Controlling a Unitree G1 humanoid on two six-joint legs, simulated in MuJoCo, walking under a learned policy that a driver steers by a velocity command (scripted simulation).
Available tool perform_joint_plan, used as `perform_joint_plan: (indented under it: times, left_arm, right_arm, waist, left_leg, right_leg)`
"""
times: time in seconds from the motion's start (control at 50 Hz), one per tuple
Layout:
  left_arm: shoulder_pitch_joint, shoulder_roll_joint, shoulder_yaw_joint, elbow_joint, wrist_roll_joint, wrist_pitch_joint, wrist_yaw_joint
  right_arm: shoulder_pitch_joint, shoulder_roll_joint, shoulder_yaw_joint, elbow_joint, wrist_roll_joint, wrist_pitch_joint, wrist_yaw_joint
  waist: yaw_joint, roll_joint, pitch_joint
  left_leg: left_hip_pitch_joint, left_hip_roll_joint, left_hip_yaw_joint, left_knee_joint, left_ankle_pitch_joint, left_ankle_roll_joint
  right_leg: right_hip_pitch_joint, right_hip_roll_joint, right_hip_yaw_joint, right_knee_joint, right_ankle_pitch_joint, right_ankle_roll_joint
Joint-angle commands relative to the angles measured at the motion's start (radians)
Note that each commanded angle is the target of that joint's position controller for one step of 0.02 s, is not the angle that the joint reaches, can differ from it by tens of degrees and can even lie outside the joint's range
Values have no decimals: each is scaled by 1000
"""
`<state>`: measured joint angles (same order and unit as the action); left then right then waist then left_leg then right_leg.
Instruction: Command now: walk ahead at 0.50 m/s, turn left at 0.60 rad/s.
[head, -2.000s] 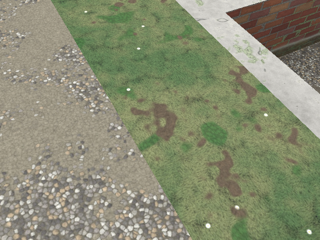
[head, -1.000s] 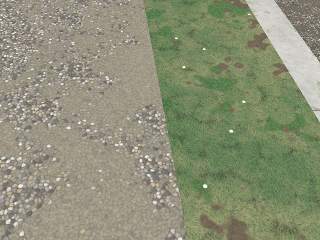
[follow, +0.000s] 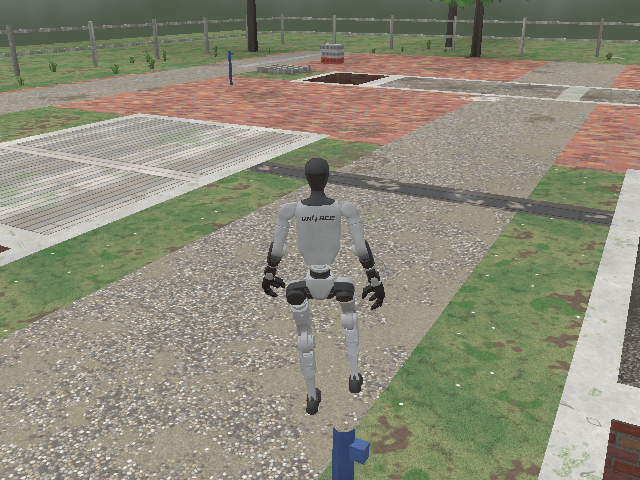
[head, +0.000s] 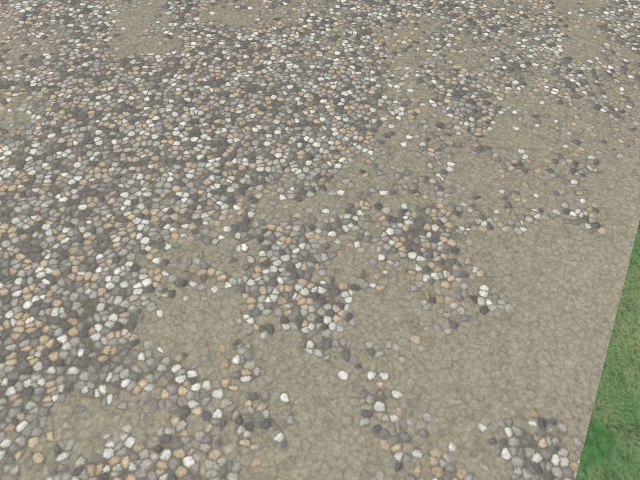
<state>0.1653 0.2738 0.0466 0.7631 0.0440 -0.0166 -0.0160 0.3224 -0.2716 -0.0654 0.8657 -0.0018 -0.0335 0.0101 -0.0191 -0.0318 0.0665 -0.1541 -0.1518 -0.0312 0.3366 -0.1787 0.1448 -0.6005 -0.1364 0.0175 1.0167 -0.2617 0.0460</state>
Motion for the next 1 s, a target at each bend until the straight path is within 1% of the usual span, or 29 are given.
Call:
perform_joint_plan:
  times: [0.02,0.1,0.2,0.24,0.26,0.28,0.3,0.32,0.34,0.36,0.38,0.4,0.44,0.52,0.6,0.64,0.72,0.74,0.76,0.78,0.8,0.82,0.84,0.86,0.88,0.9,0.92,0.94,1.0]
  left_arm:
    - [-33,74,19,-65,0,7,0]
    - [-155,74,14,-106,-4,0,-5]
    - [-281,77,0,-167,-16,-18,-12]
    - [-225,95,3,-161,-18,-27,-7]
    - [-141,112,10,-137,-20,-31,1]
    - [-18,141,23,-98,-19,-40,15]
    - [129,173,33,-72,-7,-58,30]
    - [256,259,50,-74,19,-63,48]
    - [198,277,58,-85,-2,-45,41]
    - [117,183,41,-105,-20,-34,35]
    - [72,101,17,-104,-27,-34,34]
    - [47,64,3,-99,-22,-33,33]
    - [53,75,2,-76,-25,-41,34]
    - [56,110,13,-56,-25,-49,32]
    - [40,115,16,-48,-28,-33,33]
    - [52,135,24,-42,-28,-27,30]
    - [98,179,43,-33,-30,1,27]
    - [99,183,45,-32,-34,11,29]
    - [118,182,47,-23,-33,21,30]
    - [193,148,39,-19,-26,29,26]
    - [207,54,7,-87,-32,37,19]
    - [123,107,16,-68,-24,60,31]
    - [93,81,11,-70,-42,70,29]
    - [93,62,4,-52,-49,69,29]
    - [106,70,6,-34,-39,68,28]
    - [153,80,8,0,-28,72,25]
    - [177,81,9,18,-29,76,22]
    - [178,79,9,23,-33,78,19]
    - [141,74,11,13,-35,83,15]
  right_arm:
    - [34,-149,-34,-50,0,-24,-2]
    - [118,-150,-34,-27,0,-26,-7]
    - [186,-159,-34,-9,-13,-22,-24]
    - [150,-178,-39,-17,-15,-22,-33]
    - [108,-190,-41,-27,-15,-24,-32]
    - [90,-198,-43,-29,-11,-28,-25]
    - [69,-183,-40,-36,3,-36,-16]
    - [106,-83,-17,-78,34,-40,-18]
    - [205,-103,-22,-90,29,-28,-29]
    - [197,-153,-32,-50,-7,-7,-38]
    - [129,-147,-33,-47,-16,3,-30]
    - [100,-124,-32,-53,-17,13,-22]
    - [82,-96,-29,-62,-29,43,0]
    - [10,-75,-21,-111,-23,66,24]
    - [-88,-47,1,-158,-23,72,44]
    - [-136,-50,5,-179,-21,72,48]
    - [-197,-80,-4,-220,-25,74,44]
    - [-188,-82,-6,-222,-28,69,42]
    - [-152,-88,-10,-212,-36,59,34]
    - [-96,-159,-27,-204,-49,45,18]
    - [-95,-267,-47,-233,-29,48,6]
    - [-7,-197,-38,-202,2,49,-3]
    - [-52,-134,-10,-186,-4,47,-14]
    - [-129,-68,16,-182,-13,47,-24]
    - [-194,-38,29,-181,-14,45,-35]
    - [-223,-18,40,-178,-19,41,-43]
    - [-224,-16,46,-169,-24,37,-44]
    - [-217,-33,43,-157,-26,34,-43]
    - [-189,-99,22,-128,-21,36,-40]
  waist:
    - [1,59,-15]
    - [-45,73,-12]
    - [-80,96,0]
    - [-40,111,-7]
    - [4,116,-34]
    - [55,94,-92]
    - [130,59,-179]
    - [146,-92,-344]
    - [60,-273,-454]
    - [23,-90,-326]
    - [24,-6,-201]
    - [10,5,-141]
    - [-3,-79,-96]
    - [-18,-83,-115]
    - [-8,-106,-109]
    - [10,-114,-107]
    - [43,-118,-92]
    - [37,-107,-93]
    - [16,-53,-113]
    - [8,136,-168]
    - [16,368,-214]
    - [-65,178,-257]
    - [-30,167,-208]
    - [9,149,-151]
    - [38,167,-126]
    - [51,178,-131]
    - [56,162,-140]
    - [52,148,-141]
    - [26,141,-126]
  left_leg:
    - [21,261,-276,-164,214,124]
    - [119,257,-298,-132,283,100]
    - [209,273,-341,-49,451,85]
    - [186,277,-357,-8,514,53]
    - [140,261,-343,53,621,26]
    - [115,215,-320,199,741,-4]
    - [3,148,-282,418,647,-37]
    - [-200,53,-174,739,162,-75]
    - [-340,-43,-107,933,-414,-89]
    - [-373,50,-115,1000,-348,-91]
    - [-374,76,-89,980,-298,-103]
    - [-369,110,-73,933,-271,-112]
    - [-343,126,-48,890,-241,-131]
    - [-369,133,-24,794,-162,-144]
    - [-296,164,33,561,-10,-140]
    - [-235,159,64,461,4,-132]
    - [-198,147,85,325,-113,-106]
    - [-162,138,91,257,-110,-93]
    - [-80,129,73,156,-43,-75]
    - [64,255,-123,30,127,-36]
    - [184,558,-497,-9,495,142]
    - [159,546,-414,19,568,201]
    - [97,493,-307,14,573,184]
    - [26,430,-216,-16,492,129]
    - [-4,382,-158,-34,438,82]
    - [-34,355,-100,-34,482,65]
    - [-42,350,-68,-30,499,55]
    - [-35,353,-56,-25,484,51]
    - [-7,383,-76,-18,351,64]
  right_leg:
    - [-77,15,-17,-94,115,18]
    - [-126,48,-6,-228,223,10]
    - [-88,105,-11,-377,215,-20]
    - [47,128,-3,-452,175,-45]
    - [190,154,-11,-483,131,-63]
    - [355,180,-25,-520,130,-83]
    - [591,96,35,-567,208,-114]
    - [866,-201,311,-549,329,-172]
    - [910,-366,648,-604,594,-290]
    - [763,-326,542,-594,617,-291]
    - [638,-270,376,-607,677,-278]
    - [557,-217,253,-639,700,-246]
    - [463,-162,126,-684,738,-234]
    - [445,-167,10,-713,784,-254]
    - [403,-130,-120,-711,676,-222]
    - [392,-133,-149,-691,620,-208]
    - [443,-182,-138,-605,479,-184]
    - [444,-182,-147,-551,432,-166]
    - [420,-161,-172,-446,361,-133]
    - [319,-91,-217,-241,186,-78]
    - [68,88,-233,-22,-409,-15]
    - [84,82,-79,84,-410,-13]
    - [104,72,-36,83,-350,-20]
    - [143,55,-11,9,-285,-26]
    - [183,54,-10,-55,-233,-27]
    - [252,77,-22,-75,-194,-25]
    - [295,96,-16,-111,-188,-26]
    - [311,106,-16,-152,-187,-26]
    - [290,118,-32,-204,-187,-33]
